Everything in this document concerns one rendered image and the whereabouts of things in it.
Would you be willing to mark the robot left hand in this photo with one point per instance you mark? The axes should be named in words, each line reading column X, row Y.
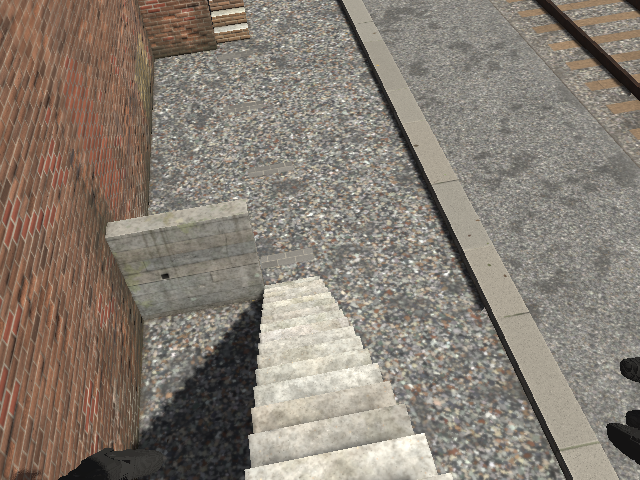
column 108, row 464

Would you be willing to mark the robot right hand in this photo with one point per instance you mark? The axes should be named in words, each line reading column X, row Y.
column 627, row 438

